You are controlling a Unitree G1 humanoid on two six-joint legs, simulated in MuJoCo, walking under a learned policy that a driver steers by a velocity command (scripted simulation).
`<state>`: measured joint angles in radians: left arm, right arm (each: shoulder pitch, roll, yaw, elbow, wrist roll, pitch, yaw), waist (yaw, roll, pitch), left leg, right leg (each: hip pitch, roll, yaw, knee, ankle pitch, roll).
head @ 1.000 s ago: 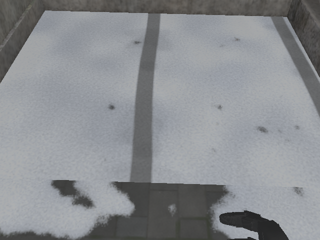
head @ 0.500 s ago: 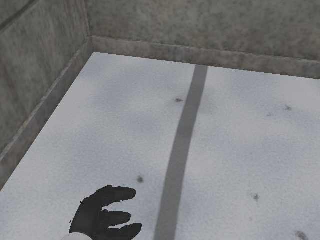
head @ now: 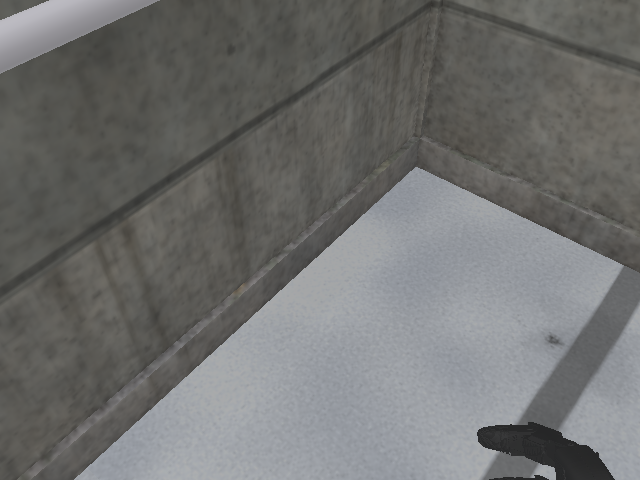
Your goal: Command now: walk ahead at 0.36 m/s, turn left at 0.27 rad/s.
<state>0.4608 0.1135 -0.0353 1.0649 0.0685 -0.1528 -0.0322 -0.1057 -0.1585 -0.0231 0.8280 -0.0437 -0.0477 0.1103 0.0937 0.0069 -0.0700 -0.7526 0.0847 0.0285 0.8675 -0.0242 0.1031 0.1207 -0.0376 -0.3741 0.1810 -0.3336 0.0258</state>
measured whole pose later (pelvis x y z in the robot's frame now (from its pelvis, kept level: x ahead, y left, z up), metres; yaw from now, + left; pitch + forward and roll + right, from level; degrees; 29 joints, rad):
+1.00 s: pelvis +0.16 -0.01 -0.01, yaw -27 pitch +4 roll +1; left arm 0.13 0.26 0.10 0.64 -0.01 0.04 0.06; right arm 0.09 -0.24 -0.07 0.77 0.02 -0.02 -0.05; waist 0.02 -0.03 -0.01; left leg -0.37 -0.03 -0.05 0.61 -0.32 -0.02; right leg -0.47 0.11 0.15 0.56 -0.14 -0.03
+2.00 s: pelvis +0.12 -0.01 +0.00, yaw -63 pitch +2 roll +0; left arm 0.18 0.32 0.10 0.57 -0.03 0.05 0.03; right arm 0.15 -0.23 -0.06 0.66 -0.01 0.00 -0.05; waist -0.01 -0.06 0.01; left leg -0.29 0.00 0.01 0.53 -0.27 0.01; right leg -0.57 0.09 0.10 1.15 -0.45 0.06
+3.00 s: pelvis +0.09 -0.25 +0.00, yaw -100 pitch -1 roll +2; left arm 0.19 0.30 0.05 0.65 -0.01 0.07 0.01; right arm 0.15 -0.30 -0.05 0.70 0.00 0.00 -0.04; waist -0.02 -0.01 0.09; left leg -0.35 0.02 0.15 0.43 -0.07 0.05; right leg -0.40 -0.02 0.00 0.80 -0.40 0.01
